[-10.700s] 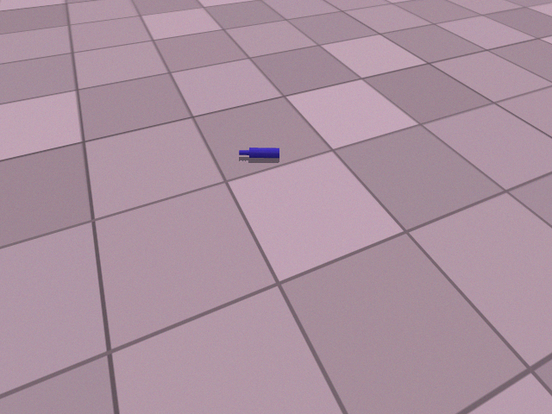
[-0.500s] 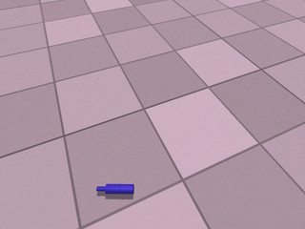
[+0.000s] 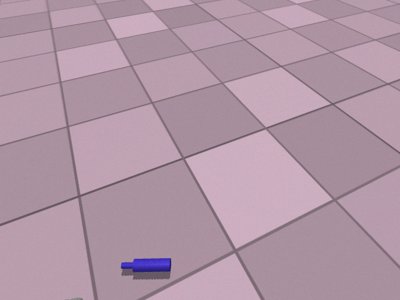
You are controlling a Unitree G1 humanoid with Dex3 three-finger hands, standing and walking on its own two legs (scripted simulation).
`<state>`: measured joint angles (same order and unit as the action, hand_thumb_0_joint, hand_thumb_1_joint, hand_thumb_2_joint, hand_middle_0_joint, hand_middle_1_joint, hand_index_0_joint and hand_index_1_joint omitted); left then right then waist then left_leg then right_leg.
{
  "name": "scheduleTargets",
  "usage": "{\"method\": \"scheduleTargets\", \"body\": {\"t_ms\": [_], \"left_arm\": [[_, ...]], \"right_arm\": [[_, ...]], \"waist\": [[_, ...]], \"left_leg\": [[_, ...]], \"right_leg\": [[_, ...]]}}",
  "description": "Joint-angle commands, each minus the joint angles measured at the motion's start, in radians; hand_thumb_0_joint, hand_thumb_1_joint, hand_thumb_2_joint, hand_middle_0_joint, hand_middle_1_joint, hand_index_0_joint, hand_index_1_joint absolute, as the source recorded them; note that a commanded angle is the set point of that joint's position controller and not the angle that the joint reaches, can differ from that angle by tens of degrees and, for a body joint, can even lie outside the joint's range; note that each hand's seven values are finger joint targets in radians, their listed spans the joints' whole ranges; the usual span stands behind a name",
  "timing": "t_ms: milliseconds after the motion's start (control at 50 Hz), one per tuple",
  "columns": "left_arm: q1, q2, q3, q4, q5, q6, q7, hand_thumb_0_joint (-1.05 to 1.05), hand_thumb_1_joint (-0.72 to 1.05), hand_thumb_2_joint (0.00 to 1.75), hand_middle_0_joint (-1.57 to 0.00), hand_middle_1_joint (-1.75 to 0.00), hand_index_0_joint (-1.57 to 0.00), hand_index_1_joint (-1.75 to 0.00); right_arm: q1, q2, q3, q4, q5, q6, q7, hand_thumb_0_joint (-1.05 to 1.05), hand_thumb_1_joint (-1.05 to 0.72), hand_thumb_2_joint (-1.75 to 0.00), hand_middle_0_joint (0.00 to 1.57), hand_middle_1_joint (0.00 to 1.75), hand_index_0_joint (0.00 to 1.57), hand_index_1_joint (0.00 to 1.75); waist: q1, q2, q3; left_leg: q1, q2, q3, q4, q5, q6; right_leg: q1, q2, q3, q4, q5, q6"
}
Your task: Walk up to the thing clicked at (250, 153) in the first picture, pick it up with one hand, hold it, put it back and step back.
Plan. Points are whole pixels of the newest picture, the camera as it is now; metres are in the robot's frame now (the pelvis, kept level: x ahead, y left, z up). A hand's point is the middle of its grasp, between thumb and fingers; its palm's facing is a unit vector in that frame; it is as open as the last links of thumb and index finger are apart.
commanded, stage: walk up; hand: left
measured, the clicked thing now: (146, 265) +0.40 +0.28 -0.75
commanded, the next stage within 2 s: stand in 0.76 s
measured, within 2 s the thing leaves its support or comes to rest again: neither
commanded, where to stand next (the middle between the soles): +0.01 +0.01 m, yaw +0 degrees
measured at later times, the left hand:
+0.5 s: hand out of the picture +0.07 +0.25 -0.16, palm faces +0.01 -0.95 -0.30, open 7.4 cm
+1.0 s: hand out of the picture +0.08 +0.27 -0.15, palm faces -0.02 -0.94 -0.34, open 7.4 cm
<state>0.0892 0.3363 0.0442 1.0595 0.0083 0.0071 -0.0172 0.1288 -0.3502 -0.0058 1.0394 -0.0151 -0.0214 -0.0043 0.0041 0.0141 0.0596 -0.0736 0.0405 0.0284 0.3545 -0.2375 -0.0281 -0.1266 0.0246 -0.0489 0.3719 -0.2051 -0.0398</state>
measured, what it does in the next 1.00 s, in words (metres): stands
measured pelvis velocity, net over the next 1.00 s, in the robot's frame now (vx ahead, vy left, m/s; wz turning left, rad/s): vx -0.01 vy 0.02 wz -0.02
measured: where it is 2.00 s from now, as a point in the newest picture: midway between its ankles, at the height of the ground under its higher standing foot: outside the picture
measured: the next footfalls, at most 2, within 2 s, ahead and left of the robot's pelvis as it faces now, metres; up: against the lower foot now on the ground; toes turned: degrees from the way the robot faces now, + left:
none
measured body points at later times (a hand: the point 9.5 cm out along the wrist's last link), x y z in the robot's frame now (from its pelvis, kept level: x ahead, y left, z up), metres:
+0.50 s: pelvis -0.01 +0.00 +0.00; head +0.00 +0.01 +0.45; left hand +0.07 +0.30 -0.14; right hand +0.06 -0.30 -0.13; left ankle -0.03 +0.14 -0.75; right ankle +0.00 -0.09 -0.75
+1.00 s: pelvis -0.01 +0.02 +0.00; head +0.00 +0.02 +0.45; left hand +0.08 +0.32 -0.13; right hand +0.06 -0.28 -0.13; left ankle -0.03 +0.14 -0.75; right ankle +0.00 -0.09 -0.75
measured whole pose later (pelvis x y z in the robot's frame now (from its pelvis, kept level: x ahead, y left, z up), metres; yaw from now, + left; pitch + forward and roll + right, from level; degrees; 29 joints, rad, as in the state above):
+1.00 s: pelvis -0.01 +0.02 +0.00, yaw -1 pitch -3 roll +0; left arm 0.10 0.34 0.01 1.12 0.01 -0.02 0.00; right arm 0.13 -0.34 0.00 1.11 -0.02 -0.01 0.01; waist 0.00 0.00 0.05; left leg -0.05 0.02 0.05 0.29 -0.20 -0.01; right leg -0.10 0.01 -0.02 0.30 -0.15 -0.01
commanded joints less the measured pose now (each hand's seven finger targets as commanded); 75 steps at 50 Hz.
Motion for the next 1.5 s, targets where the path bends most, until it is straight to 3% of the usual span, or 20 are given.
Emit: {"method": "scheduleTargets", "body": {"t_ms": [0, 80, 480, 720, 740, 840, 1040, 1260, 1320, 1480], "left_arm": [[-0.031, 0.203, 0.040, -0.042, -0.001, -0.023, 0.014, 0.00, 0.90, 0.90, -0.20, -0.30, -0.20, -0.30], [-0.040, 0.209, 0.041, -0.037, 0.002, -0.025, 0.016, 0.00, 0.90, 0.90, -0.20, -0.30, -0.20, -0.30], [-0.024, 0.206, 0.039, -0.011, 0.002, -0.022, 0.011, 0.00, 0.90, 0.90, -0.20, -0.30, -0.20, -0.30], [-0.029, 0.200, 0.030, 0.003, 0.002, -0.019, 0.011, 0.00, 0.90, 0.90, -0.20, -0.30, -0.20, -0.30], [-0.022, 0.204, 0.018, 0.002, 0.002, -0.031, 0.016, 0.00, 0.90, 0.90, -0.20, -0.30, -0.20, -0.30], [-0.016, 0.215, 0.011, 0.009, 0.002, -0.043, 0.024, 0.00, 0.90, 0.90, -0.20, -0.30, -0.20, -0.30], [-0.028, 0.222, -0.001, 0.009, -0.003, -0.048, 0.029, 0.00, 0.90, 0.90, -0.20, -0.30, -0.20, -0.30], [-0.016, 0.224, -0.006, 0.017, -0.002, -0.043, 0.026, 0.00, 0.90, 0.90, -0.20, -0.30, -0.20, -0.30], [-0.017, 0.229, -0.007, 0.014, 0.002, -0.046, 0.029, 0.00, 0.90, 0.90, -0.20, -0.30, -0.20, -0.30], [-0.009, 0.225, -0.012, 0.016, -0.001, -0.044, 0.028, 0.00, 0.90, 0.90, -0.20, -0.30, -0.20, -0.30]], "right_arm": [[-0.026, -0.202, -0.045, -0.043, 0.001, -0.020, -0.018, 0.00, -0.90, -0.90, 0.20, 0.30, 0.20, 0.30], [-0.033, -0.201, -0.044, -0.034, -0.001, -0.017, -0.017, 0.00, -0.90, -0.90, 0.20, 0.30, 0.20, 0.30], [-0.034, -0.203, -0.040, -0.007, -0.002, -0.020, -0.016, 0.00, -0.90, -0.90, 0.20, 0.30, 0.20, 0.30], [-0.031, -0.207, -0.044, 0.006, -0.002, -0.025, -0.018, 0.00, -0.90, -0.90, 0.20, 0.30, 0.20, 0.30], [-0.043, -0.199, -0.038, 0.011, -0.003, -0.018, -0.016, 0.00, -0.90, -0.90, 0.20, 0.30, 0.20, 0.30], [-0.038, -0.203, -0.037, 0.015, 0.001, -0.014, -0.010, 0.00, -0.90, -0.90, 0.20, 0.30, 0.20, 0.30], [-0.035, -0.203, -0.034, 0.025, 0.000, -0.012, -0.005, 0.00, -0.90, -0.90, 0.20, 0.30, 0.20, 0.30], [-0.049, -0.203, -0.032, 0.034, 0.000, -0.014, -0.003, 0.00, -0.90, -0.90, 0.20, 0.30, 0.20, 0.30], [-0.049, -0.207, -0.036, 0.031, 0.002, -0.011, -0.003, 0.00, -0.90, -0.90, 0.20, 0.30, 0.20, 0.30], [-0.046, -0.205, -0.030, 0.038, 0.002, -0.010, -0.004, 0.00, -0.90, -0.90, 0.20, 0.30, 0.20, 0.30]], "waist": [[0.002, -0.050, -0.097], [-0.001, -0.052, -0.102], [0.004, 0.006, -0.067], [-0.002, -0.015, -0.067], [0.003, 0.015, -0.074], [-0.005, -0.005, -0.101], [-0.009, -0.009, -0.089], [-0.001, -0.002, -0.056], [-0.006, -0.016, -0.092], [-0.006, -0.006, -0.069]], "left_leg": [[0.017, 0.091, -0.061, -0.040, 0.214, 0.050], [0.014, 0.094, -0.054, -0.043, 0.207, 0.049], [-0.010, 0.098, -0.062, -0.089, 0.114, 0.051], [-0.008, 0.112, -0.072, -0.107, 0.150, 0.055], [-0.002, 0.113, -0.076, -0.106, 0.160, 0.047], [0.030, 0.112, -0.076, -0.105, 0.187, 0.048], [0.021, 0.112, -0.083, -0.116, 0.198, 0.047], [-0.004, 0.106, -0.095, -0.136, 0.139, 0.045], [0.021, 0.110, -0.095, -0.117, 0.169, 0.050], [0.001, 0.105, -0.095, -0.120, 0.162, 0.048]], "right_leg": [[0.042, -0.153, 0.150, -0.079, 0.267, -0.008], [0.051, -0.157, 0.154, -0.091, 0.275, -0.008], [0.020, -0.136, 0.162, -0.119, 0.129, -0.001], [0.034, -0.134, 0.156, -0.097, 0.196, 0.005], [0.042, -0.154, 0.156, -0.104, 0.209, 0.008], [0.053, -0.157, 0.150, -0.101, 0.255, 0.015], [0.049, -0.163, 0.146, -0.103, 0.248, 0.016], [0.030, -0.159, 0.143, -0.116, 0.158, 0.018], [0.042, -0.163, 0.140, -0.110, 0.191, 0.016], [0.033, -0.162, 0.140, -0.109, 0.187, 0.015]]}}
